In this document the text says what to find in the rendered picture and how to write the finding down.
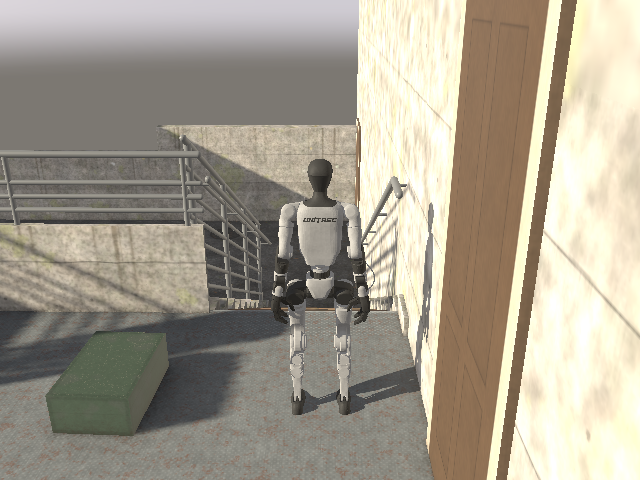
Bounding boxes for stairs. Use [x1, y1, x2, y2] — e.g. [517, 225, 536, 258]
[228, 307, 387, 311]

